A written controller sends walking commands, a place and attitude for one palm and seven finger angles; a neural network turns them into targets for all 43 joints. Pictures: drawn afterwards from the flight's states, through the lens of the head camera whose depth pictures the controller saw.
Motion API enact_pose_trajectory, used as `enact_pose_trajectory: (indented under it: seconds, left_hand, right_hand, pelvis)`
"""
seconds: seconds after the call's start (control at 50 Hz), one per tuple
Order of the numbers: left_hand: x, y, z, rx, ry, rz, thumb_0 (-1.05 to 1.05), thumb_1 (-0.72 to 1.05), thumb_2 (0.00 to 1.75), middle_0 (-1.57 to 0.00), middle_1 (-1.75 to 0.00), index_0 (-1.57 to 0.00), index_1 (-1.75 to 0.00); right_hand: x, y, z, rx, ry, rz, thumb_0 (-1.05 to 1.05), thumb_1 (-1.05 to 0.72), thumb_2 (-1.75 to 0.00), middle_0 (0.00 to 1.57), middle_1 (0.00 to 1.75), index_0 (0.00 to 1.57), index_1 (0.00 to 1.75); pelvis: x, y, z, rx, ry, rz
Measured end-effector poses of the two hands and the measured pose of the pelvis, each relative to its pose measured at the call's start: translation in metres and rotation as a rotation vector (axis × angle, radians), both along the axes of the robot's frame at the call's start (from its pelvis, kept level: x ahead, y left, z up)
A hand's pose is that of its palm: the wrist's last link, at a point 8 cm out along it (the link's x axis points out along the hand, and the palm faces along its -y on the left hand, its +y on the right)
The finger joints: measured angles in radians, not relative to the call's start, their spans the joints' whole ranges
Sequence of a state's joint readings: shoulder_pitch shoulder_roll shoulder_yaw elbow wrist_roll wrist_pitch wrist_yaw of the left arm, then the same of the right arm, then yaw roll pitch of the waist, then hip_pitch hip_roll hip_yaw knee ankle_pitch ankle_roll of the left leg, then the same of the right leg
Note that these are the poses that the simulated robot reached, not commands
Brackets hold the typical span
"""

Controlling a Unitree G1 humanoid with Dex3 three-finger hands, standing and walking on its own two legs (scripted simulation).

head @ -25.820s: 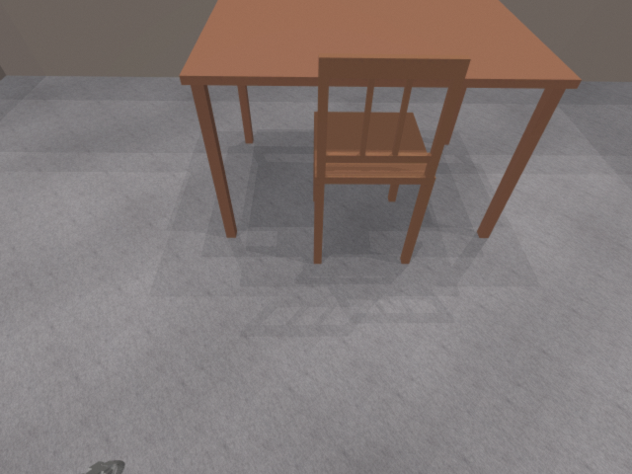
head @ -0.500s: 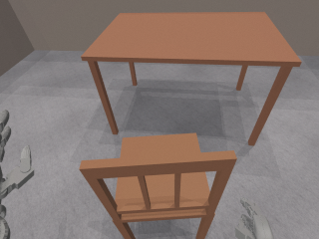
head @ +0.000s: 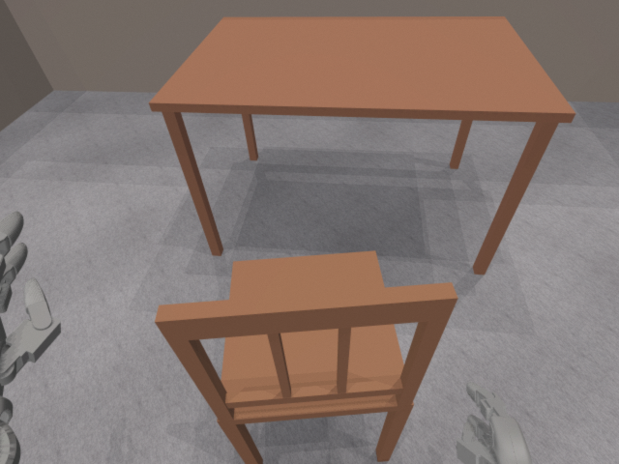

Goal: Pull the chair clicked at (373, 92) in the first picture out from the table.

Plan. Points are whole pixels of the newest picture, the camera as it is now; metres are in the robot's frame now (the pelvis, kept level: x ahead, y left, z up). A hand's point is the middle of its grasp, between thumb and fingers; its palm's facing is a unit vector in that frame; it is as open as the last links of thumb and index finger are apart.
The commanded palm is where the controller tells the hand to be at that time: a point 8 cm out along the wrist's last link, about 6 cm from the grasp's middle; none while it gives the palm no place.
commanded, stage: step back with the hand held close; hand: left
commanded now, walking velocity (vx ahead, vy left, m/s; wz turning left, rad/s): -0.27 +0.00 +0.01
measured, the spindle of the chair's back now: (280, 364) +0.29 +0.10 -0.11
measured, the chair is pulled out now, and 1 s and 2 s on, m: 0.61 0.61 0.61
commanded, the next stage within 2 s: stop stepping back and stand still in 1.80 s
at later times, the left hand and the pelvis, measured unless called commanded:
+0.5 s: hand (31, 378) +0.14 +0.27 +0.16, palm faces +0.46 -0.75 -0.49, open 7.4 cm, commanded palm +0.09 +0.30 +0.18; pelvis -0.06 +0.00 -0.01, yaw -1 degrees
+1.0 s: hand (17, 396) +0.13 +0.27 +0.16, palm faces +0.45 -0.74 -0.50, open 7.4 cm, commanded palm +0.06 +0.30 +0.18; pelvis -0.08 +0.00 -0.01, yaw +0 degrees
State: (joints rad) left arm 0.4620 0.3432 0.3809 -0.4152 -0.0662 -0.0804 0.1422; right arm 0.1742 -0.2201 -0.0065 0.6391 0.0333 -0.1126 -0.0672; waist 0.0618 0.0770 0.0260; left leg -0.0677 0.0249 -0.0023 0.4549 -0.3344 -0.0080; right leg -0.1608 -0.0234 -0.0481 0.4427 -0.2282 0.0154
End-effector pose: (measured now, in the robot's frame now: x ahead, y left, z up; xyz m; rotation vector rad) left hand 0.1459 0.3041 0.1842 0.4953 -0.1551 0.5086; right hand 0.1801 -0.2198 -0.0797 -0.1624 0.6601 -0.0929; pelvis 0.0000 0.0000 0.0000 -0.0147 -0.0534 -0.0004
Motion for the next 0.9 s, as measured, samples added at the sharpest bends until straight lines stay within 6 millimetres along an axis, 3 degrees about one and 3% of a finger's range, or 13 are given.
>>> enact_pose_trajectory:
  seconds: [0.2, 0.38, 0.56, 0.9]
  left_hand:
    - [0.001, -0.005, -0.011, 0.056, 0.103, -0.090, 0.01, 0.89, 0.89, -0.21, -0.30, -0.21, -0.30]
    - [-0.027, -0.001, -0.003, 0.102, 0.067, -0.068, 0.01, 0.89, 0.89, -0.21, -0.30, -0.22, -0.30]
    - [-0.053, -0.003, -0.008, 0.067, 0.020, -0.044, 0.01, 0.89, 0.89, -0.21, -0.30, -0.22, -0.30]
    - [-0.064, -0.002, -0.005, 0.105, -0.037, -0.055, 0.01, 0.89, 0.89, -0.21, -0.30, -0.22, -0.30]
  right_hand:
    - [-0.030, -0.009, -0.002, -0.016, 0.066, -0.089, 0.02, -0.90, -0.90, 0.20, 0.30, 0.21, 0.30]
    - [-0.063, -0.010, -0.012, -0.026, 0.114, -0.112, 0.02, -0.90, -0.90, 0.20, 0.30, 0.20, 0.30]
    - [-0.086, -0.012, -0.011, -0.050, 0.101, -0.095, 0.02, -0.90, -0.90, 0.20, 0.30, 0.21, 0.30]
    - [-0.104, -0.018, -0.013, -0.084, 0.112, -0.077, 0.02, -0.90, -0.90, 0.20, 0.30, 0.21, 0.30]
  pelvis:
    - [-0.020, 0.009, 0.000, 0.015, 0.041, -0.022]
    - [-0.040, 0.006, -0.004, 0.017, 0.050, -0.013]
    - [-0.063, 0.004, -0.007, 0.009, 0.056, -0.011]
    - [-0.077, 0.002, -0.012, 0.000, 0.077, -0.001]
